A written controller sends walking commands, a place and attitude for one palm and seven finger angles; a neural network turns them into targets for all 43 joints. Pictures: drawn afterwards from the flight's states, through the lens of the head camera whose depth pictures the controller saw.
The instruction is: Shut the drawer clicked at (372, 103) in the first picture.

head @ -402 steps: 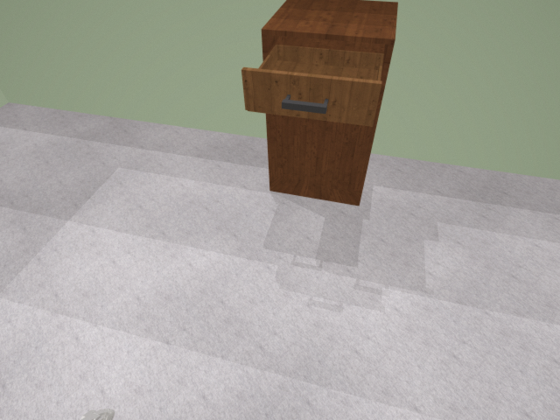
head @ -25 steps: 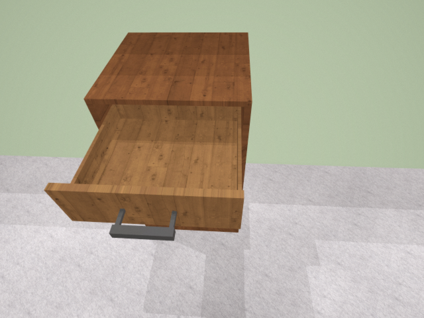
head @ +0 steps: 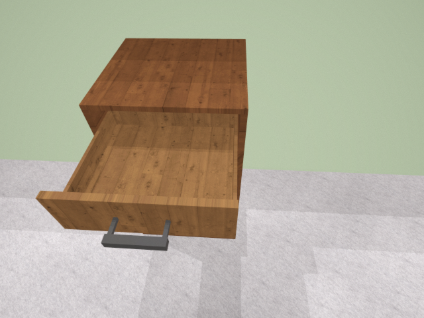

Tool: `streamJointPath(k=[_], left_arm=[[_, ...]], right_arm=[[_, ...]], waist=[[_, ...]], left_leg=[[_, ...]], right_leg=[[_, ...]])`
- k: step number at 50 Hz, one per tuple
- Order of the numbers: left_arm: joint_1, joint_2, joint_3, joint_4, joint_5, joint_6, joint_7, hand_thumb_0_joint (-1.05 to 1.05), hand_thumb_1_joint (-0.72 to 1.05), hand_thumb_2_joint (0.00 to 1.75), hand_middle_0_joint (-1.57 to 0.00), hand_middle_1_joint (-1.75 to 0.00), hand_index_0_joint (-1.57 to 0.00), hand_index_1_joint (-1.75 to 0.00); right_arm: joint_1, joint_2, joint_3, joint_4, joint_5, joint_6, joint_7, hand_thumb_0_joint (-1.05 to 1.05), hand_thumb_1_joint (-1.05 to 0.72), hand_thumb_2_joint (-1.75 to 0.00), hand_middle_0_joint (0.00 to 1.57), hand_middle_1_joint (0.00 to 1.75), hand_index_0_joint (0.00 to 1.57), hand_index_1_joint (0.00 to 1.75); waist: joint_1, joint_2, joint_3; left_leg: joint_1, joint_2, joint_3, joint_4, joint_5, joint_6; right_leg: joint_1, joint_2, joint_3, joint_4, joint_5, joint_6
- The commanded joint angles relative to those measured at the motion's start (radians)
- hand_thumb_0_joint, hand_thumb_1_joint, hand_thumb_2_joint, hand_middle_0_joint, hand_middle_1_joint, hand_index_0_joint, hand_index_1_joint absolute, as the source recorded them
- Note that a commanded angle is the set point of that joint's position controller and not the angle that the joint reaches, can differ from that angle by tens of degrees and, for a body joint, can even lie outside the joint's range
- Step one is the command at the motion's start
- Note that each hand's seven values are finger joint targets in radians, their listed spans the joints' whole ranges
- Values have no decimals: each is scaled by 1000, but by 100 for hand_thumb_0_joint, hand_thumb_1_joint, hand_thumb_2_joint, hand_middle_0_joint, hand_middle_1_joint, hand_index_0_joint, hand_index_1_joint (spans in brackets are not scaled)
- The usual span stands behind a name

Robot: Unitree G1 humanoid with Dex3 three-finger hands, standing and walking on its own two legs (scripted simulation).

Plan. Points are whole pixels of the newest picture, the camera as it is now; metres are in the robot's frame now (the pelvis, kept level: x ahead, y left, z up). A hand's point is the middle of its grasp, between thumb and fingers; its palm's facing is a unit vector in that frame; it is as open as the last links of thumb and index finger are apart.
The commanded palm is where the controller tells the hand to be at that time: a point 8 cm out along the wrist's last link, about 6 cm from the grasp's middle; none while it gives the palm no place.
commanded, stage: raise the hand and make a fist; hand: left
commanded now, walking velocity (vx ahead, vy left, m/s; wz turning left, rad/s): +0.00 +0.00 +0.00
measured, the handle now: (138, 232) +0.30 +0.19 -0.05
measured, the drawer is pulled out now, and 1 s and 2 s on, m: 0.30 0.30 0.30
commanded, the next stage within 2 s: bring the fist close to the handle in 2.00 s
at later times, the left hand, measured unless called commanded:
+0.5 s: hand out of the picture +0.11 +0.16 -0.03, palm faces +0.00 -1.00 -0.03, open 6.1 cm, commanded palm +0.09 +0.23 -0.04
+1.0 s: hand (102, 311) +0.14 +0.19 +0.00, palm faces +0.05 -1.00 -0.02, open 3.6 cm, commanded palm +0.09 +0.23 +0.01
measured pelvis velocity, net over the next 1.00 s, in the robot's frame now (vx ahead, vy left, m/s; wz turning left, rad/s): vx -0.04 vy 0.02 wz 0.08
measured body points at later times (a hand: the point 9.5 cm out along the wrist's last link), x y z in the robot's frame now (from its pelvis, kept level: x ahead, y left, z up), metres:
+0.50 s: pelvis -0.05 -0.02 -0.06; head -0.02 -0.01 +0.39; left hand +0.11 +0.22 -0.03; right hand +0.19 -0.28 -0.06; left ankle -0.08 +0.10 -0.74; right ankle +0.04 -0.11 -0.74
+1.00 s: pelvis -0.04 +0.02 -0.06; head +0.01 +0.02 +0.39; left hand +0.13 +0.25 +0.01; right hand +0.14 -0.20 -0.13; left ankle -0.08 +0.10 -0.74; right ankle +0.04 -0.11 -0.74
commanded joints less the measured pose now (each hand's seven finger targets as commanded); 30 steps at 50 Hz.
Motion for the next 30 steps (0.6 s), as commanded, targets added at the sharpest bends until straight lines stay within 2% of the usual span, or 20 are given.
streamJointPath(k=[1, 4, 5, 6, 7, 8, 9, 10, 11, 12, 13, 15, 17, 18, 19, 20, 21, 24, 28, 30], left_arm=[[55, 99, 17, -31, -1, -15, 3, 0, 90, 90, -20, -30, -20, -30], [53, 101, 18, -35, -1, -15, 2, 0, 90, 90, -20, -30, -20, -30], [172, 134, 26, 26, 1, -31, 40, 0, 90, 90, -20, -30, -20, -30], [-660, 374, 188, -1471, -185, -248, 16, 0, 90, 90, -22, -32, -22, -32], [-162, 253, 126, -1198, -111, -184, 38, 0, 90, 90, -24, -34, -24, -34], [-91, 188, 92, -1096, -143, -144, 89, 0, 90, 90, -26, -37, -26, -37], [171, -1, -6, -941, -150, -66, 77, 0, 90, 90, -28, -39, -28, -39], [12, 39, 23, -1067, -179, -96, 55, 0, 90, 90, -30, -41, -30, -41], [-22, 112, 96, -1074, -177, -148, 34, 0, 90, 90, -32, -43, -32, -43], [56, 98, 112, -1011, -178, -202, -3, 0, 90, 90, -34, -45, -34, -45], [206, 94, 149, -931, -194, -250, -43, 0, 90, 90, -36, -47, -36, -47], [341, 39, 141, -892, -233, -382, -142, 0, 90, 90, -40, -52, -40, -52], [402, 45, 165, -941, -267, -522, -252, 0, 90, 90, -44, -56, -44, -56], [400, 69, 188, -939, -270, -584, -301, 0, 90, 90, -46, -58, -46, -58], [344, 87, 184, -982, -278, -646, -350, 0, 90, 90, -48, -60, -48, -60], [280, 138, 215, -999, -281, -697, -387, 0, 90, 90, -50, -62, -50, -62], [290, 165, 243, -1000, -280, -710, -404, 0, 90, 90, -52, -65, -52, -65], [157, 173, 222, -1158, -307, -696, -406, 0, 90, 90, -58, -71, -58, -71], [21, 202, 213, -1398, -313, -676, -348, 0, 90, 90, -66, -80, -66, -80], [39, 167, 158, -1403, -293, -655, -337, 0, 90, 90, -70, -84, -70, -84]], right_arm=[[99, -83, -15, -8, 0, -4, -2, 0, -90, -90, 20, 30, 20, 30], [97, -85, -15, -6, 0, -3, -1, 0, -90, -90, 20, 30, 20, 30], [-21, -130, -32, -80, 7, -11, 3, 0, -90, -90, 20, 30, 20, 30], [-61, -302, -56, -452, 63, -179, -34, 0, -90, -90, 20, 30, 20, 30], [-142, -210, -30, -411, 36, -266, -65, 0, -90, -90, 20, 30, 20, 30], [-130, -230, -42, -336, 39, -295, -67, 0, -90, -90, 20, 30, 20, 30], [-100, -176, -31, -323, 47, -300, -52, 0, -90, -90, 20, 30, 20, 30], [-128, -222, -32, -389, 45, -314, -45, 0, -90, -90, 20, 30, 20, 30], [-117, -237, -55, -425, 37, -326, -45, 0, -90, -90, 20, 30, 20, 30], [-113, -235, -69, -454, 33, -338, -41, 0, -90, -90, 20, 30, 20, 30], [-127, -233, -76, -491, 33, -344, -30, 0, -90, -90, 20, 30, 20, 30], [-149, -222, -77, -567, 34, -353, 2, 0, -90, -90, 20, 30, 20, 30], [-182, -228, -90, -629, 39, -349, 35, 0, -90, -90, 20, 30, 20, 30], [-178, -232, -97, -648, 42, -349, 54, 0, -90, -90, 20, 30, 20, 30], [-189, -238, -95, -673, 42, -350, 67, 0, -90, -90, 20, 30, 20, 30], [-197, -245, -98, -690, 40, -352, 71, 0, -90, -90, 20, 30, 20, 30], [-196, -241, -98, -709, 47, -350, 69, 0, -90, -90, 20, 30, 20, 30], [-186, -238, -96, -766, 57, -350, 54, 0, -90, -90, 20, 30, 20, 30], [-128, -236, -78, -774, 55, -351, 27, 0, -90, -90, 20, 30, 20, 30], [-113, -228, -65, -762, 54, -354, 13, 0, -90, -90, 20, 30, 20, 30]], waist=[[4, -37, 38], [4, -36, 42], [52, -174, 26], [-54, 72, -459], [13, 231, -384], [1, 252, -316], [-4, 109, -165], [-27, 12, -39], [-45, -151, -17], [-36, -253, 20], [4, -274, 31], [34, -335, -25], [56, -274, -107], [57, -134, -133], [46, -59, -155], [31, -53, -169], [43, -63, -187], [20, -20, -223], [-27, 40, -314], [-40, 50, -292]], left_leg=[[-136, 114, -86, -92, 249, 17], [-135, 113, -86, -96, 232, 17], [-216, 135, -42, 128, 373, 0], [-78, 6, -96, -11, 416, 7], [-46, 8, -58, -37, 560, -7], [-99, 29, -60, -23, 484, -40], [-172, 36, -79, -28, 407, -41], [-256, 27, -109, -7, 301, -23], [-316, 16, -110, 25, 190, -5], [-385, 7, -101, 57, 110, 8], [-443, -2, -88, 90, 55, 9], [-561, -22, -66, 186, -16, -4], [-646, -35, -49, 274, -36, -13], [-648, -39, -40, 317, -41, -21], [-674, -45, -38, 358, -69, -21], [-720, -44, -42, 406, -85, -17], [-770, -45, -40, 434, -108, -8], [-800, -42, -44, 476, -166, 7], [-749, -26, -80, 501, -147, 17], [-749, -17, -97, 500, -123, 18]], right_leg=[[101, -89, 108, -66, 230, -40], [97, -88, 110, -74, 215, -40], [160, -123, 118, -1, 691, -13], [259, -48, 140, 13, 443, -28], [249, 7, 99, 22, 275, -63], [158, -1, 48, 9, 136, -42], [71, 4, 14, -12, 81, -21], [26, -4, 14, -34, 74, -10], [-21, -4, 13, -50, -31, -1], [-73, 0, 12, -48, -136, 6], [-87, -7, 28, -38, -220, -1], [-112, -13, 59, 35, -307, 1], [-123, -18, 94, 110, -293, -12], [-141, -32, 118, 139, -274, -26], [-184, -37, 129, 169, -301, -33], [-219, -38, 149, 202, -315, -35], [-235, -40, 170, 218, -352, -33], [-295, -41, 204, 220, -472, -24], [-299, -20, 171, 261, -431, -15], [-301, -11, 152, 273, -386, -17]])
